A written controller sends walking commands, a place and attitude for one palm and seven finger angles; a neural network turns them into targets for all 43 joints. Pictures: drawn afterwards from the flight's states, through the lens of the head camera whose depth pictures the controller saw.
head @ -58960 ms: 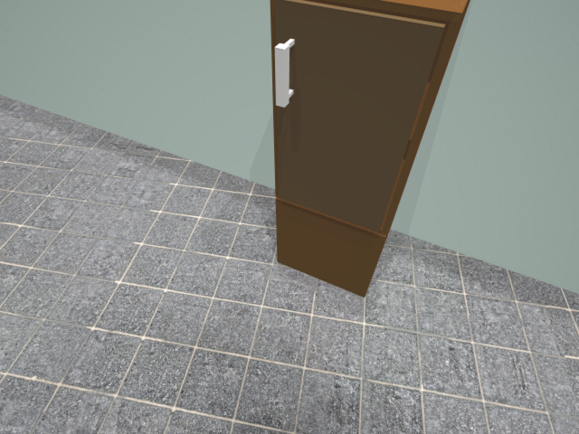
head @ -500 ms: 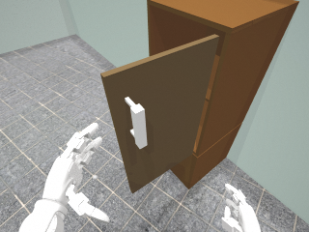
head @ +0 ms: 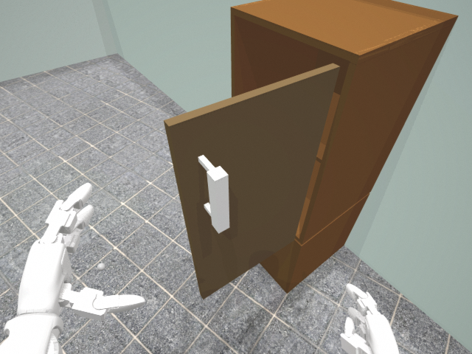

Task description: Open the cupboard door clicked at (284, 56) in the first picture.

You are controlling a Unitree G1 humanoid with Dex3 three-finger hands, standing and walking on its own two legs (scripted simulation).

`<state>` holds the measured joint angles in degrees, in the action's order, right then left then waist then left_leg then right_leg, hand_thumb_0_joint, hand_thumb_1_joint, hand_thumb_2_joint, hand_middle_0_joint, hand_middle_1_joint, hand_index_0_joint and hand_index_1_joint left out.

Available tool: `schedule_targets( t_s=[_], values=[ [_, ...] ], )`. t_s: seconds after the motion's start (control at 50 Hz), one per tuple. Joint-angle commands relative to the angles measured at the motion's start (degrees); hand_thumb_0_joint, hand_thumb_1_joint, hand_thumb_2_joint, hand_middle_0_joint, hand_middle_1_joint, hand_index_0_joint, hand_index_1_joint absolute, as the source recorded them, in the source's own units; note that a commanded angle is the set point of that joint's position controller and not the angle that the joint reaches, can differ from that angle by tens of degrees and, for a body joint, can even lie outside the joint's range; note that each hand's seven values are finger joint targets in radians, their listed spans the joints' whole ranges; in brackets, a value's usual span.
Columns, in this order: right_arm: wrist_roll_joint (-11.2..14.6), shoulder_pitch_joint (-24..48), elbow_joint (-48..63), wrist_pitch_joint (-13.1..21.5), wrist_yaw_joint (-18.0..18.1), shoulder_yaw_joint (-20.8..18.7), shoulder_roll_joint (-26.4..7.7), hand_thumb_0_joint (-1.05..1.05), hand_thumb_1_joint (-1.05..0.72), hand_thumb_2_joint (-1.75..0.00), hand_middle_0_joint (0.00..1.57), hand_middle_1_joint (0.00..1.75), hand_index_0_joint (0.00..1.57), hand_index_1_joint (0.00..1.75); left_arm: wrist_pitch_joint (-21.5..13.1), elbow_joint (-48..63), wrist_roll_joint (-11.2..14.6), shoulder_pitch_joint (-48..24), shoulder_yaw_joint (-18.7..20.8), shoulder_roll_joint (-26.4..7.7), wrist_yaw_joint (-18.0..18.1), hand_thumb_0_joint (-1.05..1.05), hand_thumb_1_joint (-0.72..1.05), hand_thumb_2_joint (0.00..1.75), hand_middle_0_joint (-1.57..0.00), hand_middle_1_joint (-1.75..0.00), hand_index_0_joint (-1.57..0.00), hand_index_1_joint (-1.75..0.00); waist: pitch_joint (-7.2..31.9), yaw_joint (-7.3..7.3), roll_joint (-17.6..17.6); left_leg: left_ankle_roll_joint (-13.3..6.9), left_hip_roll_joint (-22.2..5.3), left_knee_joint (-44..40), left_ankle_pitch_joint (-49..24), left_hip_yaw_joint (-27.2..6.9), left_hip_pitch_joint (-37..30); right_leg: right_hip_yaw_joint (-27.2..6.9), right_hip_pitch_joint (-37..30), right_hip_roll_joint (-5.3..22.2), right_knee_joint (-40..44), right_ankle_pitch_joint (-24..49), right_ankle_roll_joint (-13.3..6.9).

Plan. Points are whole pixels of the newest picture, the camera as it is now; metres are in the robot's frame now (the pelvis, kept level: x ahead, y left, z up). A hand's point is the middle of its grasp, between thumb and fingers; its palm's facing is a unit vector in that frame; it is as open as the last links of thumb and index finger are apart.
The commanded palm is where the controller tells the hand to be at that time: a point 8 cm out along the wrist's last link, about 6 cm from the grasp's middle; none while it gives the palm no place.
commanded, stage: draw the hand back to the body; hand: left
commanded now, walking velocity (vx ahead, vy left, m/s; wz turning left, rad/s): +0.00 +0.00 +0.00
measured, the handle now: (212, 194) +0.35 +0.09 +0.11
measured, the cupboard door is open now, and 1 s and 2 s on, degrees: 87 87 87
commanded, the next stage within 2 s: step back with the hand held close in 0.90 s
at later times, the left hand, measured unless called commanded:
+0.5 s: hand (68, 238) +0.21 +0.26 +0.15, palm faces +0.43 -0.81 -0.40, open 9.3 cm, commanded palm +0.16 +0.30 +0.17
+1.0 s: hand (67, 238) +0.21 +0.26 +0.16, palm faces +0.45 -0.80 -0.39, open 7.4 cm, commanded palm +0.16 +0.29 +0.18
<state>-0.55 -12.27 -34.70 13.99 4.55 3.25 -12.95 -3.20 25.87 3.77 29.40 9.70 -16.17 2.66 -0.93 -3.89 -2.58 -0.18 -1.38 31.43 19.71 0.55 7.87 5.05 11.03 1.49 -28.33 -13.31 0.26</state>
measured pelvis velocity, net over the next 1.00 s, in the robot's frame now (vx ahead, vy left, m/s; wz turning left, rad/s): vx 0.01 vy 0.00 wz -0.02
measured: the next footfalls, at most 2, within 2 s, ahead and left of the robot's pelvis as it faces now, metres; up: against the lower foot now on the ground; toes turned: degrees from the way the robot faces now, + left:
none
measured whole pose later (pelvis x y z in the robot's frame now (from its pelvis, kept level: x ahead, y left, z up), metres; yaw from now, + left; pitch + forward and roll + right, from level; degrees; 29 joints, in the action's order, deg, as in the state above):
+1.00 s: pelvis +0.01 +0.00 +0.01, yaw -1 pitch -5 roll -1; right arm -0.9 -10.6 -38.1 7.4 3.8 1.1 -12.4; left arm -6.0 21.7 2.1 26.1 18.2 -18.5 7.1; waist -2.9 -4.6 -3.5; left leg 0.2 -1.8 23.1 16.8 1.6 1.1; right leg 4.2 5.1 0.7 -21.2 -10.8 0.1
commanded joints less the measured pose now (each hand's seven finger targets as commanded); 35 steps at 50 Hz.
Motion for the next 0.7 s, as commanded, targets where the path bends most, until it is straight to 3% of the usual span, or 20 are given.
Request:
schedule_targets(
  t_s=[0.0, 0.04, 0.12, 0.16, 0.18, 0.32, 0.38, 0.5, 0.56, 0.68],
  values=[
    [-0.2, 7.0, 8.3, 1.6, 0.6, -3.1, -5.4, 0.00, -0.90, -0.90, 0.20, 0.30, 0.20, 0.30, -5.5, 12.8, -2.4, -4.7, 5.5, -8.1, 4.6, 0.00, 0.02, 0.52, -0.17, -0.30, -0.17, -0.30, 3.0, 0.34, -1.1, -0.4, 0.3, -9.5, -11.5, -0.4, 3.3, -2.6, -6.5, -0.4, 6.1, 4.9, -1.6],
    [-0.3, 7.5, 7.7, 0.9, 0.7, -3.2, -5.5, 0.00, -0.90, -0.90, 0.20, 0.30, 0.20, 0.30, -5.8, 11.4, -2.6, -5.4, 6.0, -8.2, 5.1, 0.00, 0.09, 0.55, -0.17, -0.30, -0.17, -0.30, 1.9, 0.58, 0.5, -0.4, 0.1, -10.4, -10.9, -0.7, 3.1, -2.5, -6.9, -0.3, 7.0, 4.1, -1.5],
    [-0.4, 8.3, 6.9, 0.1, 0.8, -3.5, -5.6, 0.00, -0.90, -0.90, 0.20, 0.30, 0.20, 0.30, -6.4, 11.3, -3.1, -5.8, 8.5, -10.2, 5.8, 0.00, 0.23, 0.62, -0.18, -0.30, -0.18, -0.30, 2.9, -0.09, -1.5, -0.2, 0.1, -11.1, -14.3, -0.6, 1.5, -2.7, -9.0, -0.4, 7.3, 6.9, -1.8],
    [-0.5, 8.1, 6.8, -0.3, 0.5, -3.5, -5.4, 0.00, -0.90, -0.90, 0.20, 0.30, 0.20, 0.30, -6.6, 11.5, -3.0, -4.8, 8.5, -9.4, 5.8, 0.00, 0.31, 0.64, -0.18, -0.30, -0.18, -0.30, 3.7, -0.12, -2.1, 0.0, 0.0, -11.4, -17.3, -0.7, 0.8, -2.4, -10.1, -0.3, 6.8, 9.3, -1.7],
    [-0.4, 8.1, 6.7, -0.5, 0.5, -3.7, -5.4, 0.00, -0.90, -0.90, 0.20, 0.30, 0.20, 0.30, -6.6, 10.9, -2.9, -4.3, 9.2, -9.7, 5.8, 0.00, 0.34, 0.66, -0.18, -0.30, -0.18, -0.30, 3.7, -0.27, -0.7, 0.0, -0.1, -11.4, -18.4, -0.7, 0.7, -2.4, -10.3, -0.5, 6.8, 10.1, -1.7],
    [-0.3, 8.8, 6.1, -2.5, 0.3, -4.1, -5.6, 0.00, -0.90, -0.90, 0.20, 0.30, 0.20, 0.30, -6.3, 7.9, -2.4, -5.5, 12.9, -11.6, 5.7, 0.00, 0.58, 0.76, -0.19, -0.30, -0.19, -0.30, 1.9, -0.53, 0.1, 0.0, -0.3, -11.9, -19.2, -0.3, 0.1, -2.8, -10.3, -0.8, 8.0, 11.0, -1.7],
    [-0.3, 8.4, 6.3, -2.9, 0.1, -4.3, -5.4, 0.00, -0.90, -0.90, 0.20, 0.30, 0.20, 0.30, -6.6, 9.1, -2.2, -6.0, 14.0, -12.0, 5.7, 0.00, 0.69, 0.81, -0.19, -0.30, -0.19, -0.30, 3.7, -0.58, -1.1, 0.1, -0.3, -11.9, -21.7, -0.2, -0.7, -2.9, -11.3, -0.7, 7.5, 12.8, -1.7],
    [-0.2, 8.5, 5.9, -3.5, 0.0, -4.5, -5.5, 0.00, -0.90, -0.90, 0.20, 0.30, 0.20, 0.30, -6.5, 8.7, -1.9, -8.2, 16.1, -13.3, 5.8, 0.00, 0.90, 0.90, -0.20, -0.30, -0.20, -0.30, 3.7, -0.47, -2.3, 0.2, -0.3, -11.9, -22.5, 0.1, -1.6, -3.0, -11.0, -0.7, 8.1, 13.4, -1.6],
    [-0.2, 8.5, 6.0, -3.5, -0.1, -4.6, -5.7, 0.00, -0.90, -0.90, 0.20, 0.30, 0.20, 0.30, -6.3, 7.8, -1.8, -7.6, 14.5, -11.7, 5.5, 0.00, 0.90, 0.90, -0.20, -0.30, -0.20, -0.30, 2.9, -0.25, -1.4, 0.1, -0.3, -12.0, -22.3, 0.0, -1.6, -2.8, -10.6, -0.7, 8.3, 13.2, -1.5],
    [-0.2, 8.6, 6.1, -3.6, -0.2, -4.7, -5.8, 0.00, -0.90, -0.90, 0.20, 0.30, 0.20, 0.30, -6.4, 8.3, -1.8, -7.8, 15.1, -12.5, 5.6, 0.00, 0.90, 0.90, -0.20, -0.30, -0.20, -0.30, 4.0, -0.47, -0.3, -0.1, -0.1, -12.1, -21.5, -0.1, -1.6, -2.8, -11.2, -0.8, 8.4, 12.9, -1.4]
  ],
)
